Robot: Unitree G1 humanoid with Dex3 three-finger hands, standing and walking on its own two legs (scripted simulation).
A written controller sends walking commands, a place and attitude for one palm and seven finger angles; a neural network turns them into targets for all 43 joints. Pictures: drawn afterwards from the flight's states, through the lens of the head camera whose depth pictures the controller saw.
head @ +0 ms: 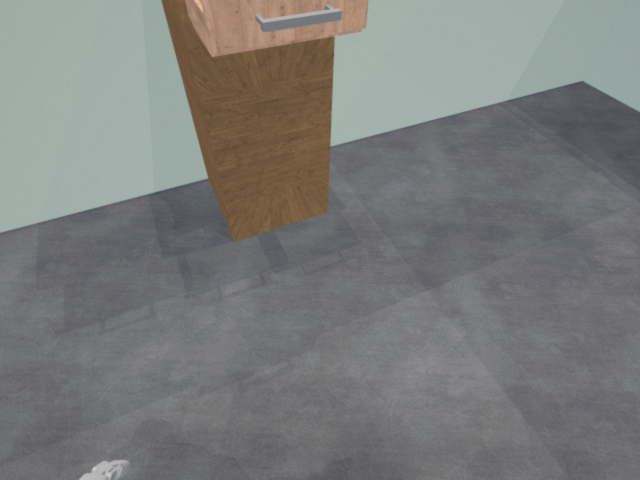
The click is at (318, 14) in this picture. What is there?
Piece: drawer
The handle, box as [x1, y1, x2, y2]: [255, 4, 341, 31]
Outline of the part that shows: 341,11 338,8 334,9 327,4 325,5 325,9 322,11 263,19 259,14 255,15 255,18 260,24 261,29 263,31 268,31 341,19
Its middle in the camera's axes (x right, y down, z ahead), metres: -0.05 -0.49 +0.85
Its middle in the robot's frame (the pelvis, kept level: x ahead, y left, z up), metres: +0.98 +0.10 +0.16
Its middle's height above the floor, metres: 0.93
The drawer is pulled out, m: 0.22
